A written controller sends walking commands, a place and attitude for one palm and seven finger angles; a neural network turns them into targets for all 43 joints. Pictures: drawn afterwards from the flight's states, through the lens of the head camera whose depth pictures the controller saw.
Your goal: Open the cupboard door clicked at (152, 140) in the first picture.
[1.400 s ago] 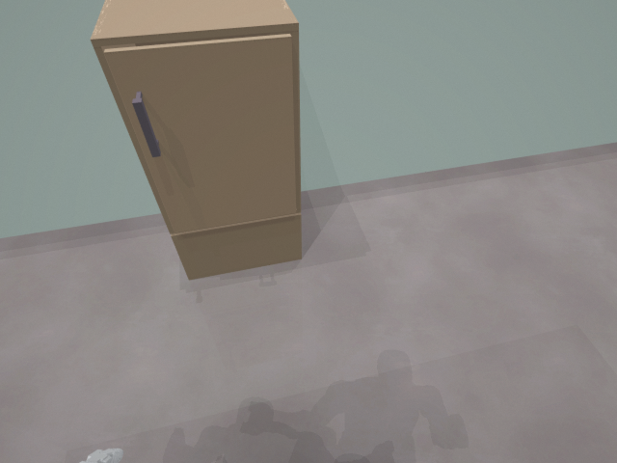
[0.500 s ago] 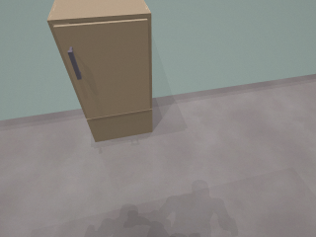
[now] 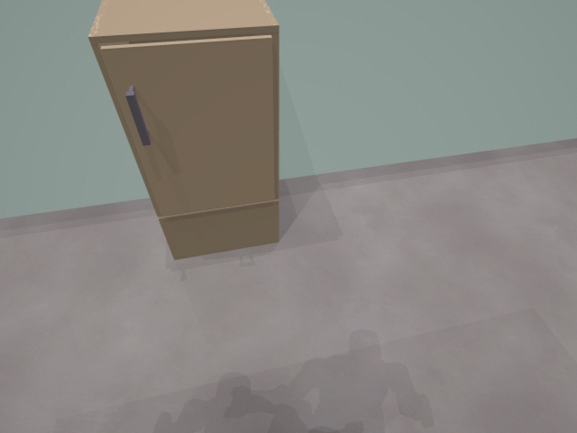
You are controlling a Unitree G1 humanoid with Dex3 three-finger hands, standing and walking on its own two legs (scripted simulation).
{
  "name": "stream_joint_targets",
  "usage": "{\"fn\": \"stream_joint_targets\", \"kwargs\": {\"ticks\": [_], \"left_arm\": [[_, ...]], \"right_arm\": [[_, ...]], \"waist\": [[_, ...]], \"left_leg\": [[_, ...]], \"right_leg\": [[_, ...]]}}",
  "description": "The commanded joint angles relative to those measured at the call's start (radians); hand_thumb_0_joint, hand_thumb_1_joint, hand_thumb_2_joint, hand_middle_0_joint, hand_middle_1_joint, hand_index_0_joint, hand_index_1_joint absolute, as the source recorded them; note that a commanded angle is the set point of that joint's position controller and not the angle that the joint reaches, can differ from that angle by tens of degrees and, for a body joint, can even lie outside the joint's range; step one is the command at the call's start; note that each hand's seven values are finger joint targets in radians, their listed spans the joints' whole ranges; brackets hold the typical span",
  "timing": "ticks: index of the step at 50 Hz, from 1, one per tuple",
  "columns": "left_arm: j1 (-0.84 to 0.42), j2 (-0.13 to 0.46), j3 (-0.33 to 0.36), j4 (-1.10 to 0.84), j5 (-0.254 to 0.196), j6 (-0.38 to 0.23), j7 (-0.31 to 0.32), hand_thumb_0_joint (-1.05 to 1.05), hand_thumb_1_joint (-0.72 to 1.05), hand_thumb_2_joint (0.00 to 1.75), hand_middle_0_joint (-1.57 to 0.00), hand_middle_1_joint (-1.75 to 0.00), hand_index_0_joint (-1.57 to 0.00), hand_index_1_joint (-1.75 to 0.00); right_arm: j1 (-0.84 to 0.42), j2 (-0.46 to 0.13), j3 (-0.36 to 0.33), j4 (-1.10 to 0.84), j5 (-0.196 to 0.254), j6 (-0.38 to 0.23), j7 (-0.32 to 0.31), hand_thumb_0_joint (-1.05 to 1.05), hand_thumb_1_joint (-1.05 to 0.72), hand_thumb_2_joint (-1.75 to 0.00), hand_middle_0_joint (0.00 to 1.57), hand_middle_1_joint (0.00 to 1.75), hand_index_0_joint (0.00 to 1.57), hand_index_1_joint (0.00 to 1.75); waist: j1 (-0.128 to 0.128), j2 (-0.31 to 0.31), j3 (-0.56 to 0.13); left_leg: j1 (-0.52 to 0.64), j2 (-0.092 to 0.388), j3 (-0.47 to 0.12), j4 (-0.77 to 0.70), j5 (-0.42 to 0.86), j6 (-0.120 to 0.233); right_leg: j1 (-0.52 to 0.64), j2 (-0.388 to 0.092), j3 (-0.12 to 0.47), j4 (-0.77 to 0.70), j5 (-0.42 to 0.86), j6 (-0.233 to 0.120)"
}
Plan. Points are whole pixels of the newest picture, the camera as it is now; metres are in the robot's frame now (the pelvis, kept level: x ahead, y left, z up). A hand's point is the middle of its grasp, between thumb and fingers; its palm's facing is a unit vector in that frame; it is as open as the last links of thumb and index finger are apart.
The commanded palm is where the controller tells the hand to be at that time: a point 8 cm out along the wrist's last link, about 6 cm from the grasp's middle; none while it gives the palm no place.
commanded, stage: look at it before walking up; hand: left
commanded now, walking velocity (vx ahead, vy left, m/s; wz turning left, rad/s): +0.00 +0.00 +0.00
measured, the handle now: (139, 115) +0.86 +0.46 -0.05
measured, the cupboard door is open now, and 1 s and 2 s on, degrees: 0 0 0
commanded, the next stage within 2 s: turn to face it in 0.04 s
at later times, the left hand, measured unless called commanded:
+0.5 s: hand out of the picture +0.04 +0.22 -0.18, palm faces +0.07 -0.96 -0.28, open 7.4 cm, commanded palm none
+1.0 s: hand out of the picture -0.08 +0.16 -0.17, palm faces +0.31 -0.92 -0.24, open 7.4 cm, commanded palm none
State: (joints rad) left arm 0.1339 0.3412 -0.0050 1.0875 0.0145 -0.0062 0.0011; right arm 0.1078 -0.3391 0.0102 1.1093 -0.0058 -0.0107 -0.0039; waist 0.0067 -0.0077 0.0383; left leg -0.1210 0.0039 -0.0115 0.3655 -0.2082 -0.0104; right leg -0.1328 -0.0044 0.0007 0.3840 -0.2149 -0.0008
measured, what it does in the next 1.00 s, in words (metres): lifts its left foot, turning left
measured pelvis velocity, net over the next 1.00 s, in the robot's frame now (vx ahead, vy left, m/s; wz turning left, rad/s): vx -0.04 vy -0.02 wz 0.27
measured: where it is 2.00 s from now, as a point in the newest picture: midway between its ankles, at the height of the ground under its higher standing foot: outside the picture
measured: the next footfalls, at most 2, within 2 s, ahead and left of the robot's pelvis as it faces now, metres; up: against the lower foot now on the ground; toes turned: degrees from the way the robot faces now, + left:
left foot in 1.22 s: -0.02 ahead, +0.15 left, +0.00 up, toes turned +24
right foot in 1.68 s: +0.29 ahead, -0.01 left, +0.00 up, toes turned +6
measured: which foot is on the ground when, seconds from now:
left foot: down 0.00-0.76, up 0.78-1.00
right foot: down 0.00-1.00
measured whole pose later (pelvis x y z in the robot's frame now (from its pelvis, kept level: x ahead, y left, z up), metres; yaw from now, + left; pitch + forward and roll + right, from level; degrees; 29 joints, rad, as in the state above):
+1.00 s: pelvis -0.04 -0.02 +0.00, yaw +16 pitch -1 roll +1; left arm 0.34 0.16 0.02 1.01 0.03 -0.02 0.03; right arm 0.24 -0.24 -0.07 1.03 -0.03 0.06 0.01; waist 0.01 0.01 0.02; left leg -0.43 0.03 0.01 1.03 -0.33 -0.03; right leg -0.14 -0.04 -0.10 0.45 -0.29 -0.03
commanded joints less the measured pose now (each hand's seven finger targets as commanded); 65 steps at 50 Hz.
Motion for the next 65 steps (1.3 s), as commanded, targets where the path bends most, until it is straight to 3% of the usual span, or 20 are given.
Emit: {"fn": "stream_joint_targets", "kwargs": {"ticks": [1, 9, 15, 22, 25, 27, 29, 31, 35, 37, 38, 39, 42, 46, 54, 58, 59, 61, 63, 65], "left_arm": [[-0.045, 0.21, 0.039, -0.064, -0.003, -0.02, 0.01, 0.0, 0.9, 0.9, -0.2, -0.3, -0.2, -0.3], [-0.05, 0.214, 0.042, -0.065, -0.003, -0.016, 0.009, 0.0, 0.9, 0.9, -0.2, -0.3, -0.2, -0.3], [0.025, 0.109, 0.032, -0.077, -0.003, 0.016, 0.026, 0.0, 0.9, 0.9, -0.2, -0.3, -0.2, -0.3], [0.036, 0.122, 0.054, -0.144, 0.001, 0.028, 0.036, 0.0, 0.9, 0.9, -0.2, -0.3, -0.2, -0.3], [0.008, 0.089, 0.055, -0.175, 0.004, 0.036, 0.035, 0.0, 0.9, 0.9, -0.2, -0.3, -0.2, -0.3], [0.019, 0.045, 0.056, -0.185, -0.001, 0.038, 0.035, 0.0, 0.9, 0.9, -0.2, -0.3, -0.2, -0.3], [0.045, 0.016, 0.054, -0.187, -0.003, 0.035, 0.037, 0.0, 0.9, 0.9, -0.2, -0.3, -0.2, -0.3], [0.066, -0.004, 0.056, -0.186, -0.006, 0.029, 0.036, 0.0, 0.9, 0.9, -0.2, -0.3, -0.2, -0.3], [0.139, -0.041, 0.05, -0.168, -0.012, 0.016, 0.034, 0.0, 0.9, 0.9, -0.2, -0.3, -0.2, -0.3], [0.19, -0.005, 0.058, -0.149, -0.006, 0.006, 0.041, 0.0, 0.9, 0.9, -0.2, -0.3, -0.2, -0.3], [0.192, 0.069, 0.075, -0.151, 0.007, -0.001, 0.047, 0.0, 0.9, 0.9, -0.2, -0.3, -0.2, -0.3], [0.184, 0.094, 0.079, -0.168, 0.006, 0.001, 0.045, 0.0, 0.9, 0.9, -0.2, -0.3, -0.2, -0.3], [0.141, 0.02, 0.061, -0.163, 0.008, -0.005, 0.04, 0.0, 0.9, 0.9, -0.2, -0.3, -0.2, -0.3], [0.223, -0.004, 0.058, -0.134, 0.012, -0.023, 0.03, 0.0, 0.9, 0.9, -0.2, -0.3, -0.2, -0.3], [0.376, 0.01, 0.064, -0.043, 0.024, -0.042, 0.018, 0.0, 0.9, 0.9, -0.2, -0.3, -0.2, -0.3], [0.32, -0.001, 0.068, -0.022, 0.013, -0.032, 0.015, 0.0, 0.9, 0.9, -0.2, -0.3, -0.2, -0.3], [0.316, -0.033, 0.061, -0.021, 0.011, -0.027, 0.012, 0.0, 0.9, 0.9, -0.2, -0.3, -0.2, -0.3], [0.265, -0.129, 0.039, -0.07, 0.012, -0.028, 0.003, 0.0, 0.9, 0.9, -0.2, -0.3, -0.2, -0.3], [0.148, -0.107, 0.049, -0.093, 0.02, -0.023, 0.004, 0.0, 0.9, 0.9, -0.2, -0.3, -0.2, -0.3], [0.181, -0.106, 0.056, -0.062, 0.019, -0.021, -0.015, 0.0, 0.9, 0.9, -0.2, -0.3, -0.2, -0.3]], "right_arm": [[-0.05, -0.207, -0.041, -0.063, -0.001, -0.025, -0.012, 0.0, -0.9, -0.9, 0.2, 0.3, 0.2, 0.3], [-0.049, -0.211, -0.041, -0.066, -0.001, -0.022, -0.009, 0.0, -0.9, -0.9, 0.2, 0.3, 0.2, 0.3], [0.016, -0.088, -0.027, -0.083, -0.005, 0.011, -0.004, 0.0, -0.9, -0.9, 0.2, 0.3, 0.2, 0.3], [0.076, -0.059, -0.05, -0.132, -0.007, 0.034, -0.002, 0.0, -0.9, -0.9, 0.2, 0.3, 0.2, 0.3], [0.102, -0.056, -0.058, -0.146, -0.012, 0.038, 0.002, 0.0, -0.9, -0.9, 0.2, 0.3, 0.2, 0.3], [0.109, -0.087, -0.065, -0.159, -0.018, 0.031, 0.0, 0.0, -0.9, -0.9, 0.2, 0.3, 0.2, 0.3], [0.122, -0.101, -0.076, -0.17, -0.014, 0.023, -0.011, 0.0, -0.9, -0.9, 0.2, 0.3, 0.2, 0.3], [0.129, -0.088, -0.082, -0.175, -0.015, 0.022, -0.019, 0.0, -0.9, -0.9, 0.2, 0.3, 0.2, 0.3], [0.134, -0.063, -0.09, -0.172, -0.012, 0.028, -0.024, 0.0, -0.9, -0.9, 0.2, 0.3, 0.2, 0.3], [0.131, -0.011, -0.087, -0.177, 0.002, 0.029, -0.017, 0.0, -0.9, -0.9, 0.2, 0.3, 0.2, 0.3], [0.132, 0.044, -0.078, -0.198, 0.007, 0.029, -0.012, 0.0, -0.9, -0.9, 0.2, 0.3, 0.2, 0.3], [0.087, 0.033, -0.09, -0.215, -0.006, 0.039, -0.012, 0.0, -0.9, -0.9, 0.2, 0.3, 0.2, 0.3], [0.111, 0.05, -0.092, -0.162, -0.012, 0.056, 0.0, 0.0, -0.9, -0.9, 0.2, 0.3, 0.2, 0.3], [0.097, 0.053, -0.085, -0.153, -0.023, 0.05, 0.019, 0.0, -0.9, -0.9, 0.2, 0.3, 0.2, 0.3], [-0.007, 0.089, -0.065, -0.177, -0.017, 0.011, 0.031, 0.0, -0.9, -0.9, 0.2, 0.3, 0.2, 0.3], [0.123, 0.097, -0.057, -0.126, -0.009, -0.012, 0.02, 0.0, -0.9, -0.9, 0.2, 0.3, 0.2, 0.3], [0.203, 0.065, -0.064, -0.095, -0.007, -0.021, 0.01, 0.0, -0.9, -0.9, 0.2, 0.3, 0.2, 0.3], [0.411, -0.097, -0.105, -0.044, -0.019, -0.025, -0.009, 0.0, -0.9, -0.9, 0.2, 0.3, 0.2, 0.3], [0.375, -0.044, -0.09, -0.037, -0.019, -0.025, -0.017, 0.0, -0.9, -0.9, 0.2, 0.3, 0.2, 0.3], [0.272, 0.037, -0.067, -0.059, -0.013, -0.04, -0.019, 0.0, -0.9, -0.9, 0.2, 0.3, 0.2, 0.3]], "waist": [[-0.003, 0.012, -0.072], [-0.002, 0.017, -0.056], [0.006, -0.003, -0.077], [-0.009, -0.082, -0.082], [-0.023, 0.001, -0.028], [-0.019, 0.157, -0.02], [-0.017, 0.213, -0.046], [-0.011, 0.201, -0.082], [0.004, 0.142, -0.143], [0.022, 0.035, -0.136], [0.015, -0.186, -0.099], [0.036, -0.238, -0.035], [-0.01, -0.108, 0.029], [0.015, -0.139, 0.084], [0.066, -0.147, 0.058], [-0.003, -0.13, 0.023], [-0.035, -0.032, -0.003], [-0.118, 0.307, -0.016], [-0.109, 0.218, 0.097], [-0.043, 0.114, 0.148]], "left_leg": [[0.013, 0.114, -0.091, -0.056, 0.176, 0.038], [-0.012, 0.111, -0.102, -0.061, 0.165, 0.039], [-0.099, 0.097, -0.105, 0.041, 0.239, 0.027], [-0.154, 0.046, -0.079, 0.214, 0.158, 0.017], [-0.193, 0.074, -0.172, 0.149, 0.102, 0.046], [-0.244, 0.164, -0.372, -0.012, 0.077, 0.108], [-0.186, 0.228, -0.503, -0.09, 0.166, 0.195], [-0.107, 0.224, -0.477, -0.037, 0.302, 0.224], [-0.05, 0.152, -0.376, 0.063, 0.426, 0.176], [-0.238, 0.071, -0.298, 0.16, 0.191, 0.088], [-0.4, -0.047, -0.129, 0.311, -0.07, 0.015], [-0.416, -0.061, -0.069, 0.469, -0.294, -0.005], [-0.394, -0.004, -0.056, 0.721, -0.219, -0.006], [-0.45, 0.038, -0.001, 0.73, -0.118, -0.022], [-0.384, 0.055, 0.086, 0.384, -0.178, -0.005], [-0.032, 0.019, 0.169, 0.098, -0.065, 0.006], [0.124, 0.044, 0.138, 0.03, -0.08, 0.012], [0.287, 0.416, -0.332, -0.158, -0.289, 0.161], [0.108, 0.428, -0.357, -0.219, -0.339, 0.204], [-0.016, 0.36, -0.216, -0.236, -0.219, 0.176]], "right_leg": [[0.003, -0.115, 0.096, -0.065, 0.16, -0.024], [0.008, -0.116, 0.082, -0.059, 0.13, -0.02], [0.017, -0.139, 0.042, 0.031, 0.178, 0.002], [-0.061, -0.237, 0.068, 0.059, 0.139, -0.061], [-0.146, -0.172, 0.007, 0.122, -0.041, -0.029], [-0.135, -0.055, -0.063, 0.274, -0.142, 0.02], [-0.191, -0.017, -0.016, 0.45, -0.28, 0.023], [-0.233, -0.019, 0.022, 0.465, -0.314, 0.02], [-0.12, 0.01, -0.004, 0.208, -0.181, 0.032], [0.1, -0.074, 0.056, -0.026, -0.001, 0.025], [0.143, -0.292, 0.274, -0.089, 0.047, -0.048], [0.007, -0.418, 0.347, -0.12, 0.121, -0.141], [-0.093, -0.307, 0.204, -0.098, 0.152, -0.159], [-0.06, -0.285, 0.184, -0.195, -0.183, -0.133], [0.05, -0.307, 0.172, -0.2, -0.142, -0.158], [-0.131, -0.225, 0.039, -0.096, -0.158, -0.097], [-0.22, -0.179, -0.006, 0.0, -0.177, -0.065], [-0.532, -0.031, -0.159, 0.472, -0.373, 0.011], [-0.601, -0.088, -0.052, 0.711, -0.308, -0.005], [-0.543, -0.134, -0.027, 0.738, -0.162, 0.003]]}}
